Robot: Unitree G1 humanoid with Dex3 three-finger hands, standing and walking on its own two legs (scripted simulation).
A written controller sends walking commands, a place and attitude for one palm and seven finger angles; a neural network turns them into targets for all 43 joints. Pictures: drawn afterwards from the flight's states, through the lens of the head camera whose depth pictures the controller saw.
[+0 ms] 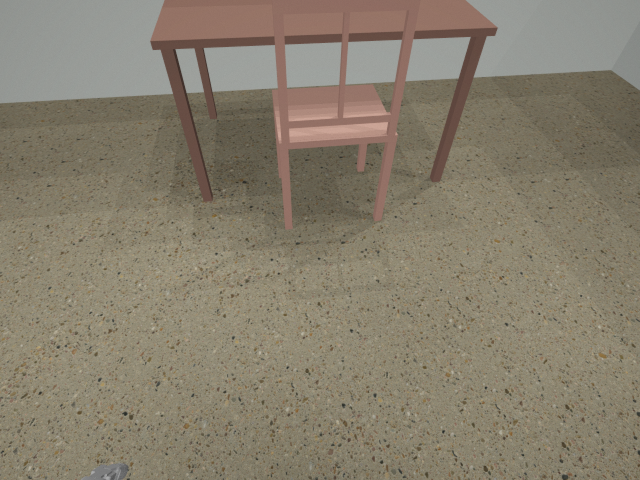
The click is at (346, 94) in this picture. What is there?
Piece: chair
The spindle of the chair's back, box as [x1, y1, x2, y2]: [338, 12, 349, 117]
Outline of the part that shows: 349,12 343,12 338,117 342,117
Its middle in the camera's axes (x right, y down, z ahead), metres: +0.07 -0.53 +1.21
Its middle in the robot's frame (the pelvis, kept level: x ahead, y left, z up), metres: +1.26 +0.00 -0.07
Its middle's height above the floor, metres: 0.70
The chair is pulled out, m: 0.00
